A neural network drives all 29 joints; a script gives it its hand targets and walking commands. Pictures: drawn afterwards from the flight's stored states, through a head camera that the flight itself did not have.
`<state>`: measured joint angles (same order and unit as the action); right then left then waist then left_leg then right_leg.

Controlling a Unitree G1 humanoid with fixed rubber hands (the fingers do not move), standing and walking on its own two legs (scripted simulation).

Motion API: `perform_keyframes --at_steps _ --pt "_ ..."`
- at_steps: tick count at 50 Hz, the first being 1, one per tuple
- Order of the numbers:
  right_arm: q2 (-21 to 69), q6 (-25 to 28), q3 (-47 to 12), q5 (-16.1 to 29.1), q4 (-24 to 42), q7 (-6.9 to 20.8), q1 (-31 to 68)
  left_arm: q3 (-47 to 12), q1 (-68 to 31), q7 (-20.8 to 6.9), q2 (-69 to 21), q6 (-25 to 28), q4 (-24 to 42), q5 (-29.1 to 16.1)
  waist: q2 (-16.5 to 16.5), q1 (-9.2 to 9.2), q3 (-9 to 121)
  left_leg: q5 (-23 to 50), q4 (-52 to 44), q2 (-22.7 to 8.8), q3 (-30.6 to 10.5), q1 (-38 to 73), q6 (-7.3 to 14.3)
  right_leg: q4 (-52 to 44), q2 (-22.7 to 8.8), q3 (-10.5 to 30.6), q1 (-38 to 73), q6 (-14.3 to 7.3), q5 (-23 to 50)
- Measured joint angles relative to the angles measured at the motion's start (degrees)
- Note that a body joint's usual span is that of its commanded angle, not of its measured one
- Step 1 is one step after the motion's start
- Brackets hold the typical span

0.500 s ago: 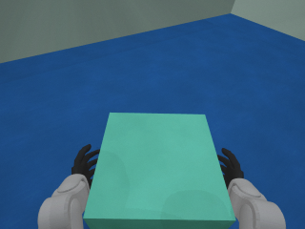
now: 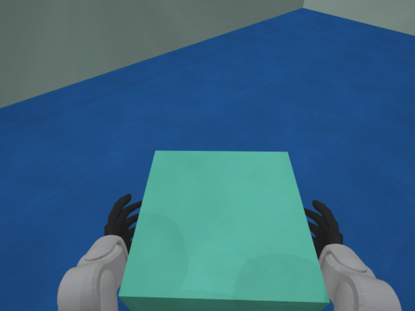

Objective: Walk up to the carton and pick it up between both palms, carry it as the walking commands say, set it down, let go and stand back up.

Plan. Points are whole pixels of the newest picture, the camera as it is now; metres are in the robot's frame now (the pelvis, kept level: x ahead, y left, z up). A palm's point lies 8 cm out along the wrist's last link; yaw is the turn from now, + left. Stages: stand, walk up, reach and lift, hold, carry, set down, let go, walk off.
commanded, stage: carry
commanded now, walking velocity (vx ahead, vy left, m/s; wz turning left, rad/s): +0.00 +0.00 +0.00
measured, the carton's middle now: (219, 251) +0.25 -0.01 +0.00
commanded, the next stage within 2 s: none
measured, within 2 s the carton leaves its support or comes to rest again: neither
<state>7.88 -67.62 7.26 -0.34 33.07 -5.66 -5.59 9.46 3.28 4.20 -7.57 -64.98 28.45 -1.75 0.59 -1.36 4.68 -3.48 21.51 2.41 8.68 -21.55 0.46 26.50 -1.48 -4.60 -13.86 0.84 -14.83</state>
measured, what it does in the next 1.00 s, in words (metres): walks backwards: left foot, then right foot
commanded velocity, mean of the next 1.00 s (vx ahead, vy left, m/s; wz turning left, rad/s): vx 0.00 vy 0.00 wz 0.00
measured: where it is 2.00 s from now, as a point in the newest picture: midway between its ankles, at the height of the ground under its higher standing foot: outside the picture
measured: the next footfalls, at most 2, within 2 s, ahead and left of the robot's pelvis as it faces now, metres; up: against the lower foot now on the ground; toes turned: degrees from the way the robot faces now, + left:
left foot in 0.60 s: -0.17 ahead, +0.18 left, +0.00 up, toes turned +1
right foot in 0.76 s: -0.04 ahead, -0.07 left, +0.00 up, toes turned +11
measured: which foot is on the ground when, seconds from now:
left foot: down 0.00-0.42, up 0.44-0.58, down 0.60-1.00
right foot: down 0.00-0.64, up 0.66-0.74, down 0.76-1.00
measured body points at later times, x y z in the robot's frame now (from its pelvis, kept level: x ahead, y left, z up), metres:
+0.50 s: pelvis -0.09 +0.03 -0.02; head -0.11 +0.05 +0.43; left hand +0.16 +0.23 +0.04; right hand +0.19 -0.11 +0.05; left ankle -0.04 +0.09 -0.67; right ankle -0.02 -0.09 -0.74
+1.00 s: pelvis -0.14 +0.06 +0.00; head -0.16 +0.07 +0.45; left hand +0.12 +0.24 +0.06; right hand +0.11 -0.10 +0.06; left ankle -0.21 +0.18 -0.74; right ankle -0.07 -0.07 -0.74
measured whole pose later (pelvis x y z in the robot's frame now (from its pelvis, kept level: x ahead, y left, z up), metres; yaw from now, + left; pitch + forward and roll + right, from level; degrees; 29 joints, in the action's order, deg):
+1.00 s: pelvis -0.14 +0.06 +0.00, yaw +1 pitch +3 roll +1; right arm 7.4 -59.6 8.7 -2.7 21.0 -3.4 -1.6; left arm 10.6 -1.8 2.5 -7.2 -58.6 18.0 1.4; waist -1.3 0.1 6.8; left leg -20.5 29.0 -0.1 1.7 -11.5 -0.5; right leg 29.3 -5.1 -5.0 -23.9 0.9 -8.2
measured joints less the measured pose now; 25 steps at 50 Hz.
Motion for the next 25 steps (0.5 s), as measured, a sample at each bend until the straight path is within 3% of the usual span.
perform_keyframes --at_steps 3,6,11,13,14,16,19,20,21,22,23,24,25 --pt "-0.13 0.85 -0.24 0.73 -0.43 0.15 0.87 0.31 -0.03 0.05 0.01 -0.23 1.95 0.43 -0.85 0.70 0.96 0.07 0.94 0.03 -0.46 -0.88 2.31 1.78 -0.05 -0.68 -0.99 -0.06 -1.15" --pt "-0.22 1.11 -0.19 0.76 -1.64 0.32 1.55 0.58 -0.99 0.21 0.13 -1.18 1.82 0.89 -0.83 1.68 2.21 1.57 -1.37 0.25 -1.09 -0.95 1.59 2.23 -0.04 -1.34 -1.92 -1.43 -4.68" --pt "-0.26 -0.04 0.91 0.06 -1.61 0.51 1.87 0.07 -3.43 0.64 0.32 -2.57 -0.27 0.97 2.30 2.90 1.87 5.48 -7.75 0.53 -3.00 0.89 -6.47 -2.10 -0.05 -3.35 -0.22 -2.26 -5.65" --pt "-0.32 -0.30 1.16 -0.16 -1.39 0.53 2.42 0.18 -4.58 0.72 0.35 -2.80 -0.74 0.87 3.49 3.22 0.96 3.03 -4.35 0.34 -3.36 -0.61 -9.30 -2.90 -0.27 -4.10 0.37 -1.49 -4.39" --pt "-0.39 0.02 1.11 -0.41 -2.12 0.69 3.06 0.57 -5.32 0.61 0.37 -2.72 -1.21 1.09 3.38 3.61 0.28 -0.11 -0.15 -0.01 -3.23 -1.72 -9.32 -2.06 -0.43 -3.96 0.34 -1.09 -3.38" --pt "-0.56 1.47 0.79 -1.26 -6.57 1.12 4.75 1.87 -6.38 0.19 0.34 -1.79 -4.32 1.96 2.58 3.73 -0.04 -3.47 6.25 -1.28 -2.39 -2.78 -7.31 1.61 -0.47 -3.41 -0.30 0.11 -2.26" --pt "-0.55 1.44 0.50 -1.29 -6.97 0.90 4.61 2.18 -5.80 0.19 0.34 -1.48 -4.81 1.49 -0.02 2.06 -0.21 -0.42 9.03 -0.63 -1.79 -3.43 -0.66 10.66 -1.01 -2.70 -3.27 0.31 -7.44" --pt "-0.53 1.22 0.79 -1.40 -7.04 0.80 4.40 1.89 -5.63 0.17 0.35 -1.11 -5.74 1.37 -1.29 1.58 -0.14 -0.03 7.66 0.46 -1.89 -3.37 -1.49 12.95 -0.94 -2.01 -4.47 -0.28 -9.78" --pt "-0.50 0.49 1.60 -1.45 -6.77 0.70 4.30 1.12 -5.48 0.21 0.37 -0.61 -6.95 1.31 -1.82 1.33 -0.13 0.54 5.79 1.35 -2.34 -3.58 -6.23 13.92 -0.69 -2.48 -5.19 -1.20 -12.19" --pt "-0.46 -0.32 2.87 -1.15 -6.08 0.67 4.35 0.01 -5.79 0.42 0.41 -0.36 -7.63 1.40 -1.76 1.14 -0.45 -1.40 6.84 1.90 -2.64 -5.35 -13.76 12.42 -0.76 -4.48 -4.93 -3.15 -13.86" --pt "-0.60 -0.27 4.31 -0.76 -6.33 0.98 4.92 -0.84 -7.11 0.68 0.31 -0.08 -8.63 1.94 -1.40 1.23 -1.54 -9.30 16.34 1.90 -2.27 -9.29 -18.42 10.73 -1.54 -5.77 -5.17 -5.13 -10.99" --pt "-0.67 1.94 5.38 -0.70 -10.18 1.94 6.59 -0.20 -8.87 0.53 0.33 0.90 -10.68 3.38 -2.23 2.02 -2.69 -16.50 31.69 1.91 -2.78 -12.76 -17.42 11.01 -2.73 -5.34 -6.17 -5.23 -5.93" --pt "-0.67 5.34 5.61 -1.42 -17.18 3.26 9.17 1.11 -10.29 -0.33 0.46 2.79 -14.21 4.97 -3.11 2.68 -2.98 -19.93 43.61 1.40 -4.05 -13.49 -14.09 11.66 -3.32 -3.93 -7.23 -4.24 -2.23"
